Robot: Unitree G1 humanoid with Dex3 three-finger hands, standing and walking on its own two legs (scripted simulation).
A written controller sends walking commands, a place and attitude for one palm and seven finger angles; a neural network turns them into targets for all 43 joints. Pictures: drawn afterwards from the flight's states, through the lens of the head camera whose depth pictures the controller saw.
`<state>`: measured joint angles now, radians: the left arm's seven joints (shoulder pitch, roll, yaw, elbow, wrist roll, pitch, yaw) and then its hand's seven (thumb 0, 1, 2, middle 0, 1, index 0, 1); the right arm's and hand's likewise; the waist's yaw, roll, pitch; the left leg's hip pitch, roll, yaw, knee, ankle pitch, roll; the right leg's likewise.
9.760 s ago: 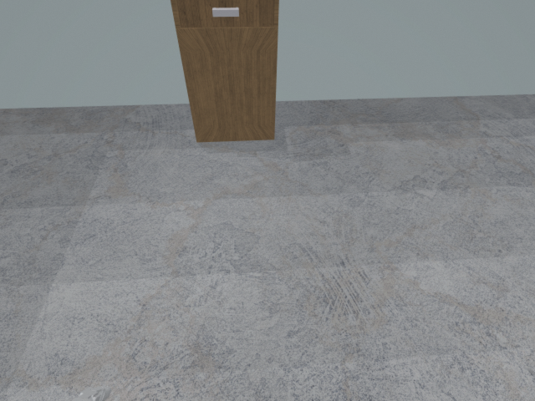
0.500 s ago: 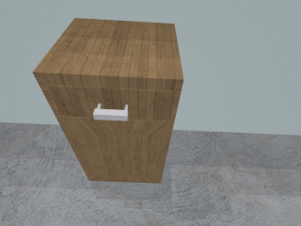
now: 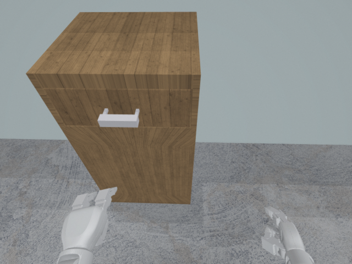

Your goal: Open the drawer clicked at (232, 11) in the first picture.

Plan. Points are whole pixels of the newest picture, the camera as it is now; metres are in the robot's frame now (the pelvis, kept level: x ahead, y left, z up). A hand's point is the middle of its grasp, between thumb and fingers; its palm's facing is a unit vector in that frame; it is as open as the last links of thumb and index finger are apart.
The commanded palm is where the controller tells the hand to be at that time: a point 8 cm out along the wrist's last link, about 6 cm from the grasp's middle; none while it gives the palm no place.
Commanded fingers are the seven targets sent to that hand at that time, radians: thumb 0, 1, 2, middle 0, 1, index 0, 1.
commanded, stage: raise the hand with hooked fingers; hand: left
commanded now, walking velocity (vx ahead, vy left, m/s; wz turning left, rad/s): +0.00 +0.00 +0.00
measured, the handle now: (120, 115) +0.52 +0.24 +0.01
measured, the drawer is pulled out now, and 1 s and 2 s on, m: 0.00 0.00 0.00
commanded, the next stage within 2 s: move the hooked fingers above the handle in 1.48 s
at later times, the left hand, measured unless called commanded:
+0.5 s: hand (87, 190) +0.26 +0.24 +0.03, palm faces -0.05 -0.11 -0.99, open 11.5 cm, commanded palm +0.25 +0.24 +0.09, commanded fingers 0.00 -0.20 0.43 -0.28 -1.00 -0.28 -1.00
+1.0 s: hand (62, 137) +0.34 +0.29 +0.11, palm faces +0.12 -0.07 -0.99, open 13.7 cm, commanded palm +0.31 +0.29 +0.17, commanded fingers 0.00 -0.50 0.30 -0.30 -1.20 -0.30 -1.20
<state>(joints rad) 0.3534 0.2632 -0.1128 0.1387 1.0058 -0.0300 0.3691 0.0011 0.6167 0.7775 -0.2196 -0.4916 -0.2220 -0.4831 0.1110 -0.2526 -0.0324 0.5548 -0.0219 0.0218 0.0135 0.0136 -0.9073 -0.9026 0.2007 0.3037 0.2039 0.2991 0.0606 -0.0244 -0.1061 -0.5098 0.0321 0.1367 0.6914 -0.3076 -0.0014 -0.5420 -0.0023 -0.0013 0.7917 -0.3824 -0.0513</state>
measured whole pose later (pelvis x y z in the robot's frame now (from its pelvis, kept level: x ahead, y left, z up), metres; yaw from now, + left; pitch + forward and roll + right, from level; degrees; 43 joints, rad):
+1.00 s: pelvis +0.03 +0.06 +0.02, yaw -1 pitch +2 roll +0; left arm -0.06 0.46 -0.09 0.01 0.95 0.17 0.11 0.00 -0.47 0.32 -0.32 -1.18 -0.32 -1.18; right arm 0.09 -0.21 0.01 0.59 0.01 0.14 -0.03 0.01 -0.90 -0.90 0.20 0.30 0.20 0.30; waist 0.08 0.07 -0.04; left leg -0.28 -0.06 0.00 0.55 -0.30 0.05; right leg -0.26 -0.03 0.02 0.55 -0.32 0.02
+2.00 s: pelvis +0.03 +0.02 +0.02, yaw +0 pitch +4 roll +1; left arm -0.22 0.48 -0.06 0.25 0.94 0.02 0.08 0.00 -0.49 0.31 -0.32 -1.20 -0.32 -1.20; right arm 0.15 -0.27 -0.03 0.65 0.02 0.10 -0.05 0.01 -0.90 -0.90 0.20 0.30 0.20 0.30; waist 0.07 0.07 -0.04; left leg -0.31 -0.02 -0.03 0.50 -0.26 0.00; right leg -0.30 0.01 -0.01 0.53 -0.31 -0.03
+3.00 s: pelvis +0.04 +0.03 +0.01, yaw -1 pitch +10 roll +0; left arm -0.57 0.41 -0.13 0.71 1.01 0.02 0.16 0.00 -0.49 0.31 -0.32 -1.20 -0.32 -1.20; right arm 0.28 -0.25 -0.05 0.68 0.02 0.14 -0.05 0.01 -0.90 -0.90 0.20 0.30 0.21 0.30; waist -0.02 0.05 -0.10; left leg -0.47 -0.02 -0.01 0.62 -0.32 0.01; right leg -0.45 0.01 0.01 0.63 -0.35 -0.01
